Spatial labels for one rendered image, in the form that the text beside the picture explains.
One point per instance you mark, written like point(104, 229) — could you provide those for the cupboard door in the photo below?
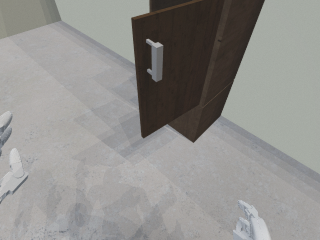
point(187, 32)

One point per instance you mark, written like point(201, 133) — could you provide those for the robot right hand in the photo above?
point(256, 228)

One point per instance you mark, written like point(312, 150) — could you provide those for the robot left hand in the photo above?
point(17, 176)

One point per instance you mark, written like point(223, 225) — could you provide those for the handle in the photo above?
point(156, 60)

